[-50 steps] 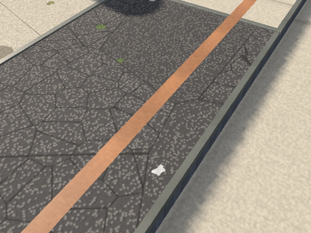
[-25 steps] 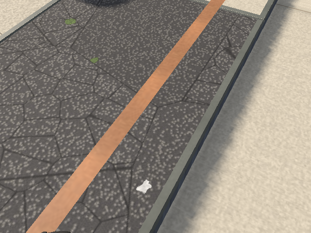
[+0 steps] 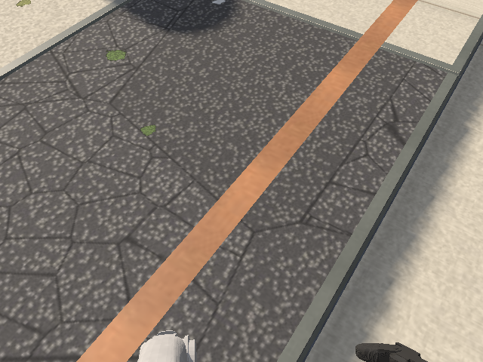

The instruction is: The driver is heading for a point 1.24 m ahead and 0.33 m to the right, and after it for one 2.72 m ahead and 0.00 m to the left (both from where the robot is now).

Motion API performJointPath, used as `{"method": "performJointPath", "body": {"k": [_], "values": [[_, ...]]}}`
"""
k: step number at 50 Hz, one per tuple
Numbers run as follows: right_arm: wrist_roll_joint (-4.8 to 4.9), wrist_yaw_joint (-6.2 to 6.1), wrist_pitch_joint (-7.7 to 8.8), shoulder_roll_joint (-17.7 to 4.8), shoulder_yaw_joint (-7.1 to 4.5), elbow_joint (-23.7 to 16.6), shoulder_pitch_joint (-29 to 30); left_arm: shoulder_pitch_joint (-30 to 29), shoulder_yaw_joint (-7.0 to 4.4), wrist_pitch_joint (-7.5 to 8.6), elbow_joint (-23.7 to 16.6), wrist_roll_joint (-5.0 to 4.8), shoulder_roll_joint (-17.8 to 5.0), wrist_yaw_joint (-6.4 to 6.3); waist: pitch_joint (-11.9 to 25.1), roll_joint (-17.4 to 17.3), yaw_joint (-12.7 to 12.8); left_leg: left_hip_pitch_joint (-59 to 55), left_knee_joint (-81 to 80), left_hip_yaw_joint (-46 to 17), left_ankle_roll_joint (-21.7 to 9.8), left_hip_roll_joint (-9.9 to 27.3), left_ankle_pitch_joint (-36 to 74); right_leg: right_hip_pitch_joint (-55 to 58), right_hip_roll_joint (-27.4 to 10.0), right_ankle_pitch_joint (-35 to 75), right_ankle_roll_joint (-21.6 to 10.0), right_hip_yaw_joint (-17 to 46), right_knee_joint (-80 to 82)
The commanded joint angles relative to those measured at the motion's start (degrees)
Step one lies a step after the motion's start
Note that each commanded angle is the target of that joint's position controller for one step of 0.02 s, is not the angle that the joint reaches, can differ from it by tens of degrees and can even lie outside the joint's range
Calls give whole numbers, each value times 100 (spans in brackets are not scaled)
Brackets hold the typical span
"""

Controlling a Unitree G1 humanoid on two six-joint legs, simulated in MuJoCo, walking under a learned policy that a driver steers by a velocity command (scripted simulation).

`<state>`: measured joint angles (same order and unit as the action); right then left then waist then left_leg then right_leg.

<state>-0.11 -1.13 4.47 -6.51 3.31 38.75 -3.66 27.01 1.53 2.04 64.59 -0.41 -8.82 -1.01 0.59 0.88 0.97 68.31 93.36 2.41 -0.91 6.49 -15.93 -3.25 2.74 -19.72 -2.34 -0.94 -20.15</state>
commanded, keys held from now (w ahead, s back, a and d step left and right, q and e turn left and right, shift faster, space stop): w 0.08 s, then no key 0.92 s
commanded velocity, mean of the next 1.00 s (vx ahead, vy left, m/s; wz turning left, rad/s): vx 0.16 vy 0.00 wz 0.00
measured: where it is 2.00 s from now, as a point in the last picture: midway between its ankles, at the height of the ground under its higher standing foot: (272, 307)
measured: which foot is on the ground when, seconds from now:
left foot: up 0.00-0.08, down 0.10-0.82, up 0.84-0.94, down 0.96-1.00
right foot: down 0.00-0.12, up 0.14-0.68, down 0.70-0.86, up 0.88-0.94, down 0.96-1.00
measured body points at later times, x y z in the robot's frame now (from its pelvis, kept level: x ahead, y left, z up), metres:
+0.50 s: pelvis +0.23 +0.03 +0.13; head +0.26 +0.05 +0.58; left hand +0.38 +0.29 +0.00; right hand +0.22 -0.23 +0.00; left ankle +0.22 +0.12 -0.62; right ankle +0.32 -0.13 -0.54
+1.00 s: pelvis +0.34 -0.09 +0.00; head +0.36 -0.08 +0.45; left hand +0.49 +0.15 -0.14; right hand +0.35 -0.33 -0.15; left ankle +0.32 +0.06 -0.62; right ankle +0.34 -0.22 -0.74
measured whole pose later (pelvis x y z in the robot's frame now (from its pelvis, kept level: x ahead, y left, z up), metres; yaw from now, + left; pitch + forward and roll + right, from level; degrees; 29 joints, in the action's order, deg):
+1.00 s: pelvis +0.34 -0.09 +0.00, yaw -3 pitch -1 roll +1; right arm 0.2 -2.2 -1.2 -10.1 -1.4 54.7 -15.4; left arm 4.3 -4.0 -2.5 54.6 0.1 -12.5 1.5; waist -3.7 1.6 -4.0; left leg 31.9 76.3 -0.2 0.4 2.9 -43.0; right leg -12.1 -6.1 -13.4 1.0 -6.5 -26.7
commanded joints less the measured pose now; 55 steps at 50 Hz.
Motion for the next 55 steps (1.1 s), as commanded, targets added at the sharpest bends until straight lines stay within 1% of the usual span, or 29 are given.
{"method": "performJointPath", "body": {"k": [1, 3, 4, 5, 6, 7, 8, 9, 10, 11, 13, 17, 21, 31, 36, 39, 40, 42, 44, 45, 46, 47, 48, 49, 50, 51, 52, 54, 55], "values": [[-48, 58, 150, -180, 20, -634, 703, -14, -226, 8, -499, -156, -1119, -119, -211, -183, -112, -2310, -2001, 540, -44, -64, 456, -1315, -1351, 3432, -927, 582, 1529], [10, 136, 175, -333, -65, -649, 422, 315, -247, -81, -433, -72, -1258, -75, 270, 623, -351, -2760, -2291, 1140, -315, -664, -575, -62, -1403, 7775, -889, 248, 470], [81, 199, 188, -512, -153, -653, 108, 384, -246, -145, -402, 2, -1283, -77, 559, 1112, -621, -3080, -2805, 1148, -482, -925, -856, 578, -1576, 9452, -821, 320, -146], [111, 267, 181, -836, -287, -504, -439, 241, -230, -170, -441, 82, -1211, -75, 852, 1231, -956, -3802, -3583, 651, -722, -908, -273, 838, -1496, 10274, -698, 311, -1146], [-3, 314, 172, -1357, -448, -152, -1417, 233, -247, -59, -645, 151, -1081, -53, 1622, 431, -1089, -5654, -3643, -954, -1258, -102, 1406, -424, -1182, 9545, -513, 232, -2595], [-302, 277, 82, -1917, -634, 293, -2527, 4, -228, 85, -764, 32, -763, 66, 2309, -1862, -1327, -7153, -6016, -3770, -2311, 1248, 3167, -1885, 328, 2394, 70, 548, -5081], [-325, 195, 91, -1625, -594, 457, -2424, 200, -320, 228, -698, 60, -749, 212, 2465, -1765, -944, -7171, -6713, -5094, -2337, 1599, 3455, -2488, 806, -130, 126, 1636, -6579], [-108, 224, 145, -1386, -529, 417, -1619, -218, -400, 243, -950, -114, -821, 264, 1208, -1060, -604, -6190, -6595, -4197, -1955, 1526, 2773, -3072, 553, -520, 111, 1594, -6865], [58, 254, 181, -1048, -478, 478, -1158, -781, -398, 156, -1209, -146, -762, 204, 368, -399, -412, -5397, -6486, -3252, -1499, 1266, 2148, -3412, 208, -503, -26, 1155, -6595], [121, 276, 233, -861, -467, 580, -855, -1014, -449, 56, -1333, -171, -762, 121, -80, 91, -203, -4732, -6747, -2325, -1167, 990, 1860, -3273, -135, -213, -90, 945, -6048], [-15, 241, 289, -591, -510, 816, -761, -738, -535, -127, -1333, -206, -837, 26, 4, -350, 88, -4440, -7262, -1436, -1010, 627, 1636, -2573, -395, 138, -80, 876, -5424], [-22, 4, 298, -855, -655, 1179, -1208, -1178, -587, -85, -1514, -65, -749, -97, 35, -403, 86, -5250, -7750, -610, -1227, 502, 3032, -2823, -329, 775, 62, 887, -4284], [48, -191, 165, -1121, -754, 1311, -1662, -1631, -630, -76, -1700, 81, -816, -57, 321, -433, -34, -6278, -8023, -558, -1307, 744, 3265, -3311, -479, 1320, 312, 610, -3832], [100, -358, -120, -1453, -926, 1380, -1770, -2460, -591, -27, -2071, 24, -798, 52, -201, -729, -351, -7137, -7698, -631, -1093, 932, 1663, -4003, -973, 1790, 535, 651, -2117], [121, -375, -212, -1389, -952, 1202, -1412, -2167, -575, -64, -1758, -101, -816, 231, -272, -574, -465, -5940, -6452, -477, -737, 722, 546, -2600, -842, 2570, 419, 340, -1001], [131, -203, -362, -945, -827, 1780, -2560, -1744, -737, 61, -1202, -128, -913, 369, 342, 632, -774, -5265, -4418, 164, -211, -213, 119, -181, -234, 4005, 459, -526, -146], [109, -130, -378, -940, -792, 1902, -2656, -1478, -791, 35, -1049, -194, -941, 420, 702, 534, -704, -4333, -3705, 192, -3, -354, -17, 1041, -335, 4437, 376, -379, -476], [184, -29, -381, -995, -750, 1803, -2208, -1110, -799, -55, -836, -253, -897, 570, 1009, 897, -395, -2597, -2003, -158, 114, -587, -2958, 2352, -1123, 5661, -66, 461, -717], [178, -64, -392, -1081, -757, 1537, -1964, -1836, -780, -183, -1171, -179, -1070, 538, 1463, 540, -671, -2423, -1184, -386, 89, -492, -3319, 2062, -2006, 6358, -350, 1006, -1130], [104, -131, -426, -1106, -741, 1450, -2027, -2510, -733, -221, -1437, -160, -1111, 493, 1615, 288, -932, -2707, -1247, -55, 137, -421, -3163, 1679, -1943, 5849, -308, 856, -1046], [84, -174, -474, -674, -627, 1392, -1398, -2937, -588, -377, -1465, -16, -558, 481, 1092, -79, -797, -3401, -2267, 9, -252, -457, -2510, 379, -832, 3787, 119, -234, -399], [66, -135, -531, -224, -455, 1394, -887, -2867, -589, -400, -1391, 115, -464, 407, 367, 182, -396, -3504, -3183, -35, -439, -571, -1882, -228, -723, 3494, 111, -815, -380], [21, -133, -571, 15, -329, 1276, -786, -2633, -563, -382, -1297, 175, -629, 266, 83, 637, -265, -3207, -3382, -155, -456, -469, -1635, -105, -1180, 4856, -10, -771, -623], [-51, -86, -540, -659, -419, 927, -776, -2167, -573, -440, -1321, 90, -931, 113, -93, 509, -239, -2461, -3740, -738, -546, -342, -1397, 514, -1480, 5614, -59, -540, -850], [-33, -66, -402, -1114, -478, 943, -1139, -1588, -635, -579, -1229, 88, -1210, 19, 204, -28, -136, -1781, -3519, -1343, -501, -544, -1967, 1119, -1622, 5813, -319, -419, -1198], [32, -89, -315, -929, -398, 822, -1081, -1302, -680, -650, -910, -30, -1437, 48, 507, -171, -156, -2258, -3434, -607, -248, -356, -1555, 666, -1778, 4830, -455, -284, -954], [117, -177, -359, -827, -409, 904, -773, -1277, -634, -667, -782, -53, -1256, 91, 281, 24, -116, -2580, -3252, -356, -9, -267, -1461, -47, -1843, 3451, -500, 112, -377], [23, -270, -487, -697, -432, 1083, -369, -1450, -528, -583, -767, 157, -998, 14, -379, 233, -100, -2527, -2920, -336, 149, -419, -1688, -417, -1613, 3216, -221, -181, -223], [-42, -265, -523, -496, -391, 1168, -520, -1426, -494, -493, -747, 232, -861, 22, -170, 148, -211, -2776, -2908, -394, 140, -360, -1778, -358, -1587, 3636, -154, -252, -242]]}}
Velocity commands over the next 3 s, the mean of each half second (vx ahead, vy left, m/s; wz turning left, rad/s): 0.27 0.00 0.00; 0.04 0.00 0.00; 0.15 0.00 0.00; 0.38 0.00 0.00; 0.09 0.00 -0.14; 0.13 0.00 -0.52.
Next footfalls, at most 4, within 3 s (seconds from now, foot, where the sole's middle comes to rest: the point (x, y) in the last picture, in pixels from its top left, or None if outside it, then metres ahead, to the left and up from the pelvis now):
0.10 left None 0.26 0.12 -0.65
0.70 right None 0.44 -0.17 -0.68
0.96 left None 0.38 0.02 -0.65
0.96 right None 0.38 -0.23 -0.78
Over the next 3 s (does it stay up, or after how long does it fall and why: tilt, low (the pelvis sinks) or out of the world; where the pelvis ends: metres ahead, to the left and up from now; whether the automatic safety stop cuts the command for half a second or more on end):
stays up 0.76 -0.12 0.13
